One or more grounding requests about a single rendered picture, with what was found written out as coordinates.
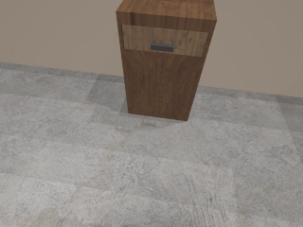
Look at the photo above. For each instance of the handle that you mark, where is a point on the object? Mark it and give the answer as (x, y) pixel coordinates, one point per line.
(162, 47)

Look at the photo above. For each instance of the cabinet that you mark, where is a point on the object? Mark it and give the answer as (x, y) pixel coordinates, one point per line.
(163, 84)

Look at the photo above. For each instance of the drawer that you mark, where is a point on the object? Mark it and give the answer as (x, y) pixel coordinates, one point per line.
(185, 42)

